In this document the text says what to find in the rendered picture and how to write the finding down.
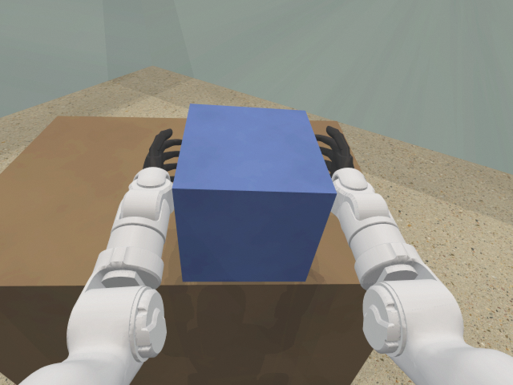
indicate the right robot forearm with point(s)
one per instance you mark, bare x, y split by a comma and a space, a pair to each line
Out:
379, 249

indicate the carton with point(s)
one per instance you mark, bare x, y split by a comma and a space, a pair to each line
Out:
252, 195

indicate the robot left hand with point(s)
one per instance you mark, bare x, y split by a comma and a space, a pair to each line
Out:
157, 156

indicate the left robot forearm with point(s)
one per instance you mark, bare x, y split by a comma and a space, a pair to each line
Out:
134, 251

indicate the robot left upper arm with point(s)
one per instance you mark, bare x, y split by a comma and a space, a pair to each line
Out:
113, 331

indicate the robot right hand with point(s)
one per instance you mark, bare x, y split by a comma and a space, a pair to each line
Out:
339, 154

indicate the robot right upper arm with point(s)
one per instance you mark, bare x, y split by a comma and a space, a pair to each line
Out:
417, 323

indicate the pedestal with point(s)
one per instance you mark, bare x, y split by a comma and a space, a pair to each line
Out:
58, 202

